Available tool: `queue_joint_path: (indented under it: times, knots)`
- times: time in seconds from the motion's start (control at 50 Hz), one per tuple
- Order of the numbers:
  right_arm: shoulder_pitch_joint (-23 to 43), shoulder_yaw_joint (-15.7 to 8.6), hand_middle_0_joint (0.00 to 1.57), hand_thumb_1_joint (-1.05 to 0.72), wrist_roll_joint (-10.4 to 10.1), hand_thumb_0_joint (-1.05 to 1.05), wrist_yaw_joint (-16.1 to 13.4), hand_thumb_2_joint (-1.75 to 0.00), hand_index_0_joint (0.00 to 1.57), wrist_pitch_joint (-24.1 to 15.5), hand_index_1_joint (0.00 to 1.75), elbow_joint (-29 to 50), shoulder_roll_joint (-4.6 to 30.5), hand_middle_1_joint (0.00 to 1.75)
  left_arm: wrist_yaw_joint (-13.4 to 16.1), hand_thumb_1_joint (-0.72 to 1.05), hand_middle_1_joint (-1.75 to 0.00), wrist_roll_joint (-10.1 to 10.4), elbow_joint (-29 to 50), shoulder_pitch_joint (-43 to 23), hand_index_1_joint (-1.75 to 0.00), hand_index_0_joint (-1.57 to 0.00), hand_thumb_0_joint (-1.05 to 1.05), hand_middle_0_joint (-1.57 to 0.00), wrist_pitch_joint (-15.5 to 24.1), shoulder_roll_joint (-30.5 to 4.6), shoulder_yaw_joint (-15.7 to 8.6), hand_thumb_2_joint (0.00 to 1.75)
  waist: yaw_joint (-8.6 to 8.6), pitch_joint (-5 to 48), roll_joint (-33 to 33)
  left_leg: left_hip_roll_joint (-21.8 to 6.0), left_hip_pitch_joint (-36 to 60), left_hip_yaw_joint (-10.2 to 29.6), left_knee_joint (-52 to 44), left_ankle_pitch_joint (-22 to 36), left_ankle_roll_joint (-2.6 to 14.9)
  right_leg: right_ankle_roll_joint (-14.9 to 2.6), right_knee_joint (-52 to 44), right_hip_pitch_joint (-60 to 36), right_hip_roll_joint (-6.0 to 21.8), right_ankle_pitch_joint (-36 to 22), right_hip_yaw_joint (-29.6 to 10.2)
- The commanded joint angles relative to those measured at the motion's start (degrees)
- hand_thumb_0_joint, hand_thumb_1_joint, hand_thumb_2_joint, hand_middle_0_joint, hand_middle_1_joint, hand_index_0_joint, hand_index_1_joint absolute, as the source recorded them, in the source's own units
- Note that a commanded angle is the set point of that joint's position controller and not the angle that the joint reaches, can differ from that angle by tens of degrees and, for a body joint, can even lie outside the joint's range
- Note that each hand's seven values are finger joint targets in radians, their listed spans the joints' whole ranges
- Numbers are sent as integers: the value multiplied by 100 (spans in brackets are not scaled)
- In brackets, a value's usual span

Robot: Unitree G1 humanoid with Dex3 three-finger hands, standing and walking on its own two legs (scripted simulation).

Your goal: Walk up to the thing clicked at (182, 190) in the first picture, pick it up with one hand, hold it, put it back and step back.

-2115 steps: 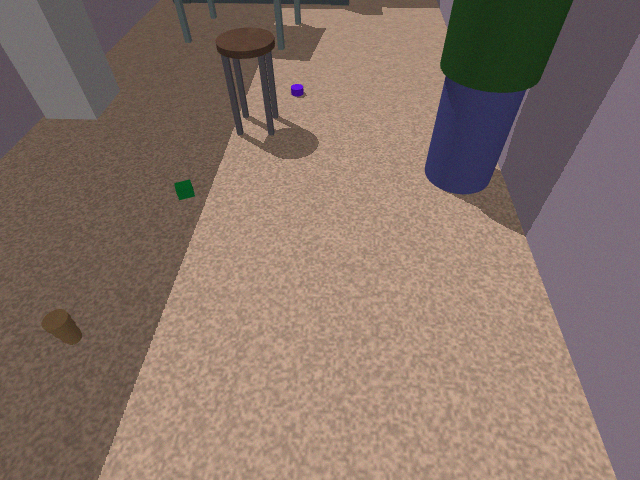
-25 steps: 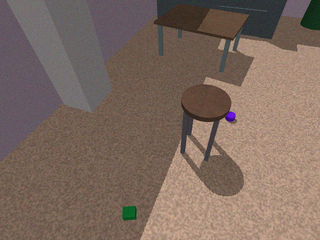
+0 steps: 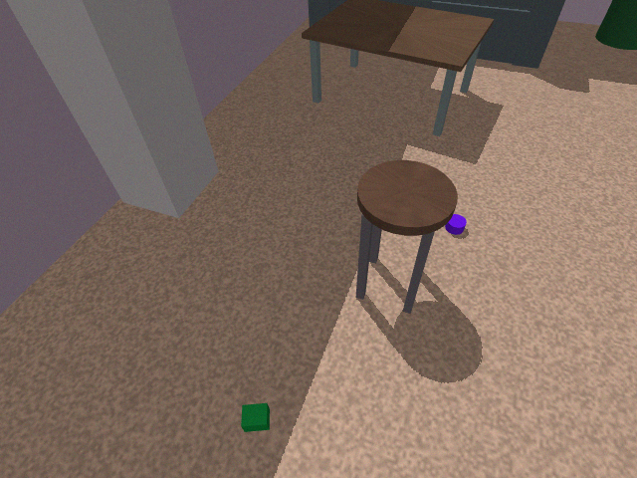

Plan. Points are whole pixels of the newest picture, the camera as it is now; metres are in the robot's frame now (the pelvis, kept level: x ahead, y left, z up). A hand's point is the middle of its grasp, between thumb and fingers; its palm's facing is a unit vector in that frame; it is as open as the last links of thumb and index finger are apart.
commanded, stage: step back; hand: left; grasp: from above
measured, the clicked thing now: (255, 417) +0.41 +0.23 -0.75
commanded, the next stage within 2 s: none
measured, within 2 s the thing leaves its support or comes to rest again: neither
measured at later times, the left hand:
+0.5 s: hand out of the picture +0.06 +0.32 -0.18, palm faces -0.07 -0.94 -0.35, open 7.4 cm
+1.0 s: hand out of the picture -0.07 +0.31 -0.15, palm faces -0.03 -0.91 -0.41, open 7.4 cm
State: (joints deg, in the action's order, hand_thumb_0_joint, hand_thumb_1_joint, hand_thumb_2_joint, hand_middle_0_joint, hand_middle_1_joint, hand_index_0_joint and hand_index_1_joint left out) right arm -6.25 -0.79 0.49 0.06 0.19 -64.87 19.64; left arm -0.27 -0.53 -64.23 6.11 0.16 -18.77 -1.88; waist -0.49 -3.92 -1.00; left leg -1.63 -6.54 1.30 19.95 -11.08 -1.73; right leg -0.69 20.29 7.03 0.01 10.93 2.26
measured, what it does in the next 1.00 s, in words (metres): walks backwards: right foot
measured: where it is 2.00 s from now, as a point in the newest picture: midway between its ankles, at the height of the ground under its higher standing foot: outside the picture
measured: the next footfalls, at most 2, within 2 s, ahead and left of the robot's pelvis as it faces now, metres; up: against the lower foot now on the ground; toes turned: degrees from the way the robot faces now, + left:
right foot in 0.70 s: -0.11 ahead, -0.07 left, +0.00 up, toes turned -1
left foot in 1.06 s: -0.20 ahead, +0.17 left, +0.00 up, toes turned -3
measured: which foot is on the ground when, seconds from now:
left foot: down 0.00-0.74, up 0.76-1.00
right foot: down 0.00-0.28, up 0.30-0.68, down 0.70-1.00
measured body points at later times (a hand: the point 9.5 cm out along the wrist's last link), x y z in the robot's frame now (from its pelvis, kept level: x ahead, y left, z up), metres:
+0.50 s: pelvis -0.08 +0.06 -0.01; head +0.00 +0.09 +0.43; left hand +0.06 +0.36 -0.15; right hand -0.02 -0.26 -0.12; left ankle -0.06 +0.15 -0.75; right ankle -0.11 -0.08 -0.67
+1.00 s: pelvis -0.20 +0.05 -0.02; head -0.14 +0.04 +0.43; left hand -0.07 +0.36 -0.12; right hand -0.12 -0.28 -0.14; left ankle -0.23 +0.18 -0.71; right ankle -0.15 -0.07 -0.75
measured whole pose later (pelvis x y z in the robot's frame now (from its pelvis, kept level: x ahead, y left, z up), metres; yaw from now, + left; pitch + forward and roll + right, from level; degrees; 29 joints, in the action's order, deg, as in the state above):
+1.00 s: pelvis -0.20 +0.05 -0.02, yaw -1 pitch -2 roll +1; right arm -9.8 -2.7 0.0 -1.4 2.4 -50.9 23.8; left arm 0.7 -2.2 -44.4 7.7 -2.3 -20.2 -3.8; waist 0.3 -9.9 -0.6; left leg 4.1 -18.9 4.9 52.0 -29.6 -1.0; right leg -1.0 34.5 19.0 0.8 13.9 0.2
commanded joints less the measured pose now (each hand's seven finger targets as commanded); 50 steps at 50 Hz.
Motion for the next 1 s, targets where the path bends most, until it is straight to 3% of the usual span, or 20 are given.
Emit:
queue_joint_path:
  times: [0.0, 0.04, 0.06, 0.1, 0.18, 0.22, 0.24, 0.26, 0.28, 0.36, 0.44, 0.52, 0.62, 0.68, 0.7, 0.72, 0.74, 0.8, 0.92, 0.98]
  knots:
    - [118, -278, 20, -90, -112, 0, -47, -90, 20, -9, 30, 651, 1272, 30, 167, 90, -30, 88, 636, -71, -30, -20, 0, -20, 79, -1678, -495, 90, -11, 632, 428, -172, -306, 135, 1166, 1618, 358, -526, 139, -32, 1022, -2544, -903]
    - [27, -318, 20, -90, -106, 0, -40, -90, 20, 75, 30, 760, 1178, 30, 169, 90, -30, 48, 864, -276, -30, -20, 0, -20, 28, -1764, -543, 90, -30, 773, 749, 215, -553, -48, 1926, 460, 288, -968, 62, 98, 1490, -2578, -1272]
    - [-17, -351, 20, -90, -82, 0, -27, -90, 20, 131, 30, 834, 1190, 30, 179, 90, -30, -1, 1001, -387, -30, -20, 0, -20, 11, -1789, -549, 90, -23, 754, 1069, 401, -725, -5, 2560, -1031, 317, -1219, -3, 306, 1817, -2618, -1555]
    - [-311, -394, 20, -90, -46, 0, -3, -90, 20, 220, 30, 943, 1212, 30, 190, 90, -30, -89, 1263, -615, -30, -20, 0, -20, -16, -1806, -574, 90, -109, 668, 1119, 314, -908, 328, 3403, -2058, 406, -1481, 171, 725, 2064, -2453, -1542]
    - [-580, -433, 20, -90, -37, 0, 1, -90, 20, 174, 30, 1048, 1245, 30, 208, 90, -30, -108, 1516, -761, -30, -20, 0, -20, -100, -1630, -488, 90, -120, 727, 961, 208, -1010, 98, 2096, -1168, 345, -971, 897, 421, 1503, -2121, -1067]
    - [-731, -475, 20, -90, 80, 0, -26, -90, 20, 86, 30, 1034, 1229, 30, 165, 90, -30, -29, 1626, -695, -30, -20, 0, -20, -213, -1586, -456, 90, -202, 669, 590, 150, -663, -12, 427, 467, 324, -626, 1550, 467, 1123, -1537, -857]
    - [-540, -569, 20, -90, 197, 0, -53, -90, 20, 35, 30, 1141, 1593, 30, 155, 90, -30, 36, 1678, -440, -30, -20, 0, -20, -263, -1311, -420, 90, -17, 688, -360, -710, -391, 1195, 72, 1911, 529, -307, 2309, 941, 376, -573, -556]
    - [-375, -648, 20, -90, 214, 0, -48, -90, 20, -1, 30, 1240, 2076, 30, 186, 90, -30, 58, 1698, -392, -30, -20, 0, -20, -294, -1121, -383, 90, 46, 511, -1198, -1509, -74, 2262, -2, 3138, 980, -129, 3093, 1962, -603, 2266, -583]
    - [-437, -701, 20, -90, 137, 0, -61, -90, 20, -14, 30, 1339, 2322, 30, 268, 90, -30, -17, 1682, -434, -30, -20, 0, -20, -305, -1302, -435, 90, -237, 701, -1173, -1891, -379, 2684, 50, 3261, 1430, -69, 3802, 1790, -668, 2901, -1286]
    - [137, -541, 20, -90, 133, 0, -212, -90, 20, -23, 30, 1552, 1587, 30, 274, 90, -30, 73, 1542, -5, -30, -20, 0, -20, -318, -1387, -437, 90, 199, 720, -825, -1058, 349, 1150, 571, 3252, 968, -70, 4660, 2321, -560, 1728, -1417]
    - [-299, -556, 20, -90, 80, 0, -260, -90, 20, -14, 30, 1635, 1482, 30, 234, 90, -30, -8, 1709, -98, -30, -20, 0, -20, -257, -1350, -469, 90, -117, 720, -557, -1340, 819, 1273, 818, 3544, 1578, 222, 4310, 2297, -445, 1928, -1178]
    - [-510, -584, 20, -90, 80, 0, -248, -90, 20, 6, 30, 1732, 1614, 30, 190, 90, -30, -14, 1864, -123, -30, -20, 0, -20, -229, -1332, -518, 90, -285, 656, -558, -1323, 694, 1279, 846, 3318, 1587, 198, 3514, 1987, -371, 1928, -952]
    - [-129, -587, 20, -90, 77, 0, -203, -90, 20, 55, 30, 1927, 1691, 30, 123, 90, -30, -48, 1750, 409, -30, -20, 0, -20, -186, -1270, -553, 90, -80, 880, -596, -1351, 43, 1320, 856, 1872, 1419, 17, 1898, 1037, -78, 1466, -561]
    - [127, -537, 20, -90, -12, 0, -156, -90, 20, 98, 30, 1938, 1616, 30, 105, 90, -30, -133, 1545, 1063, -30, -20, 0, -20, -119, -1329, -598, 90, 245, 870, -321, -994, -1089, 980, 1166, 740, 832, -270, 577, -61, 151, 98, -715]
    - [126, -495, 20, -90, -47, 0, -134, -90, 20, 101, 30, 2003, 1420, 30, 100, 90, -30, -178, 1661, 908, -30, -20, 0, -20, -89, -1753, -688, 90, 149, 659, 710, -271, -1900, 564, 1919, -213, 433, -704, 242, -45, 987, -93, -2079]
    - [355, -500, 20, -90, -56, 0, -177, -90, 20, 131, 30, 2021, 1278, 30, 78, 90, -30, -113, 1850, 485, -30, -20, 0, -20, -109, -2243, -784, 90, 319, 242, 1832, 713, -1944, 18, 3362, -2112, 177, -1621, -368, 1009, 2077, -321, -3246]
    - [223, -547, 20, -90, -1, 0, -194, -90, 20, 172, 30, 1925, 1395, 30, 100, 90, -30, -177, 2089, 181, -30, -20, 0, -20, -61, -2166, -771, 90, 234, -26, 1507, 717, -1822, 650, 4434, -2489, 126, -1823, -361, 1508, 2317, -695, -3515]
    - [-360, -456, 20, -90, -108, 0, -176, -90, 20, 131, 30, 1695, 1321, 30, 177, 90, -30, -107, 2251, -295, -30, -20, 0, -20, -44, -1604, -638, 90, -101, 179, 807, 925, -1961, 812, 4855, -1694, 154, -1144, 213, 911, 1275, -1840, -1712]
    - [-288, -406, 20, -90, -31, 0, -214, -90, 20, 54, 30, 1927, 1271, 30, 237, 90, -30, -163, 2361, 366, -30, -20, 0, -20, -101, -1497, -607, 90, 361, 683, 1078, 513, -2202, 414, 3145, -2024, 37, -1266, 862, -784, 1407, -2735, -1621]
    - [-628, -445, 20, -90, 20, 0, -176, -90, 20, 11, 30, 1823, 1203, 30, 199, 90, -30, -93, 2443, 280, -30, -20, 0, -20, -182, -1605, -592, 90, 185, 853, 1097, 377, -1373, 3, 1419, -1313, 173, -1027, 1308, -544, 1209, -2608, -1389]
